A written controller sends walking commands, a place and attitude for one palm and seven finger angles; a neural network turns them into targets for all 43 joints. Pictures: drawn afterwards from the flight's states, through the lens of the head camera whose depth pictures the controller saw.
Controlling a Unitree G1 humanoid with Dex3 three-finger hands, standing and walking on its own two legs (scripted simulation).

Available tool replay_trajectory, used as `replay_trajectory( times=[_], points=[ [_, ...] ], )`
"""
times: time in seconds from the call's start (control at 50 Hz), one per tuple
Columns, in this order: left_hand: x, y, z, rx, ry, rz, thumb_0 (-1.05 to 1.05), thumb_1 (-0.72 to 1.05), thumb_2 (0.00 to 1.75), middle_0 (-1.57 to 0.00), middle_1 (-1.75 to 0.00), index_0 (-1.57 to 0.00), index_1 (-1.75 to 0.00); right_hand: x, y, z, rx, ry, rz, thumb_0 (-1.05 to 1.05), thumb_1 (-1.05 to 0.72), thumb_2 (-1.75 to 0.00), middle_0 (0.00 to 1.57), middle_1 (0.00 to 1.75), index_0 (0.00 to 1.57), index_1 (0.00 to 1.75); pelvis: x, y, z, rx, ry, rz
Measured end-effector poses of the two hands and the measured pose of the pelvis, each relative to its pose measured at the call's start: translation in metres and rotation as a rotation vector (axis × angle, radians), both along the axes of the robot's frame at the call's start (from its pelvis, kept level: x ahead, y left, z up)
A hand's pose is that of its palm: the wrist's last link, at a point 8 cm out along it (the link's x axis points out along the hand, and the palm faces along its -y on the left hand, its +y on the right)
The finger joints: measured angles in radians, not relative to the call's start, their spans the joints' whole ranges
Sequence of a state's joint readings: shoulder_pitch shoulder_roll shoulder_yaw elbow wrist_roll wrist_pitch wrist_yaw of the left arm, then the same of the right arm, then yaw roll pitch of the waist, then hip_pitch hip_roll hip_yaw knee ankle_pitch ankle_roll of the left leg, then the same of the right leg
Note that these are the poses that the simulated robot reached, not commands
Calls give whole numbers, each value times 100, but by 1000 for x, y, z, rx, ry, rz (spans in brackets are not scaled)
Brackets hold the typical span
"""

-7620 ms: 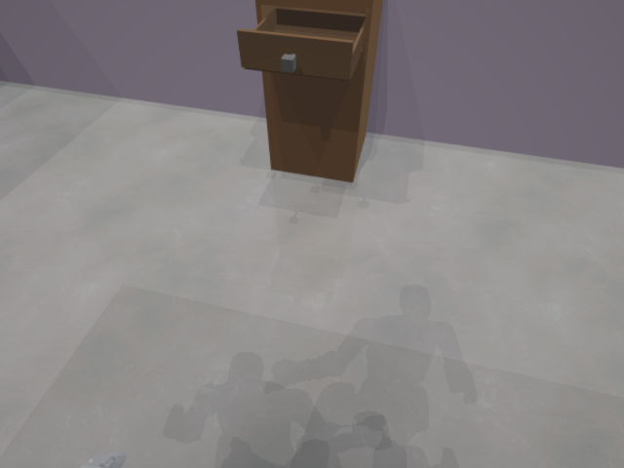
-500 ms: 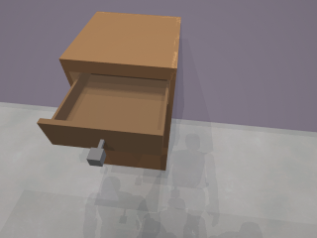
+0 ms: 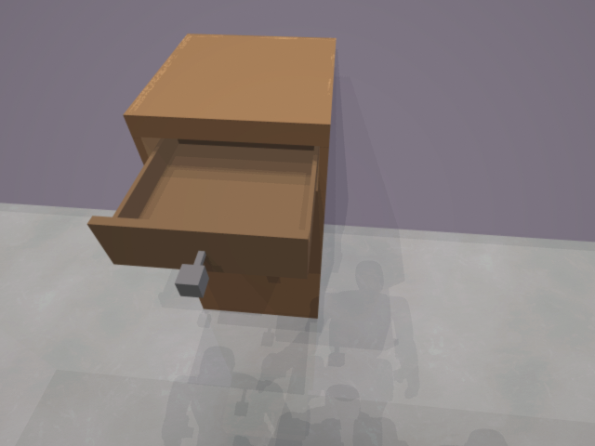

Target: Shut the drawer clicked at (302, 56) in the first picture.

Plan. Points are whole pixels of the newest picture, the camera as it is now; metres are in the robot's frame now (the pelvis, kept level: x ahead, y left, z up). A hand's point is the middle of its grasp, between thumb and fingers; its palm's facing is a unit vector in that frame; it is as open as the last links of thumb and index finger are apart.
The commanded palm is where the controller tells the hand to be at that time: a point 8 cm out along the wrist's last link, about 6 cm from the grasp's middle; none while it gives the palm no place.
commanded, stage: come to a stop and stand still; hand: left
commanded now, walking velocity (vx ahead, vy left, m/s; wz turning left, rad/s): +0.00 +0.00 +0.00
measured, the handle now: (195, 271) +0.40 +0.21 -0.05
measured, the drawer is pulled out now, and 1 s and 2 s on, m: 0.26 0.26 0.26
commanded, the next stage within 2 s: look again from close up in 0.22 s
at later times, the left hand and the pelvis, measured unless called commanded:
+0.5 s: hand out of the picture +0.00 +0.16 -0.17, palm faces -0.01 -0.98 -0.19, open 7.4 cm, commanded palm none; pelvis +0.01 -0.02 +0.01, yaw +0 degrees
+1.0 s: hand out of the picture +0.02 +0.14 -0.17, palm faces +0.01 -0.98 -0.21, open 7.4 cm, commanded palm none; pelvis +0.02 -0.04 +0.01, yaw +0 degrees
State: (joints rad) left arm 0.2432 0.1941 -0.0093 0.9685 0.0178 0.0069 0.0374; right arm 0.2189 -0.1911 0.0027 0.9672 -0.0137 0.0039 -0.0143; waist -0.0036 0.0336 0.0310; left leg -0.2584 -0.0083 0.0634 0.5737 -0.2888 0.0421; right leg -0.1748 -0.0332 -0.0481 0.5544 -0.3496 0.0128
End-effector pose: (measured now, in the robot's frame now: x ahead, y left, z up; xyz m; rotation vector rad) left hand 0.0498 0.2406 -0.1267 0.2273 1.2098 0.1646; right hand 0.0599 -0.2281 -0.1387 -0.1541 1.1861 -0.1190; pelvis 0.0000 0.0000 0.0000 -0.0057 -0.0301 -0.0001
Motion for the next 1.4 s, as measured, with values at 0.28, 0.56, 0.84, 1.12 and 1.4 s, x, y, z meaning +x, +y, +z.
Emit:
replay_trajectory(
  times=[0.28,0.56,0.84,1.12,1.4],
  points=[
    [-41,-9,-2,-27,136,10,1,90,90,-20,-30,-20,-30,-61,-10,1,-8,181,-22,0,-91,-90,20,30,20,30,-2,-6,7,13,27,-4],
    [-52,-40,-10,-79,202,34,1,90,90,-20,-30,-20,-30,-53,-12,2,-2,208,-36,0,-90,-90,20,30,20,30,10,-19,9,13,19,-6],
    [-35,-51,-9,-72,167,41,1,90,90,-20,-30,-20,-30,-28,-27,2,-14,165,-26,1,-92,-90,20,30,20,30,18,-31,9,18,20,-4],
    [-39,-48,-12,-61,163,92,0,90,90,-20,-30,-20,-30,-24,-34,-4,-16,200,-3,0,-91,-90,20,30,20,30,30,-34,3,4,16,17],
    [-24,-21,-15,-51,238,91,1,91,90,-20,-30,-20,-30,-5,0,-4,-10,176,-19,0,-90,-90,20,30,20,30,49,-9,2,35,18,-2]
  ],
)
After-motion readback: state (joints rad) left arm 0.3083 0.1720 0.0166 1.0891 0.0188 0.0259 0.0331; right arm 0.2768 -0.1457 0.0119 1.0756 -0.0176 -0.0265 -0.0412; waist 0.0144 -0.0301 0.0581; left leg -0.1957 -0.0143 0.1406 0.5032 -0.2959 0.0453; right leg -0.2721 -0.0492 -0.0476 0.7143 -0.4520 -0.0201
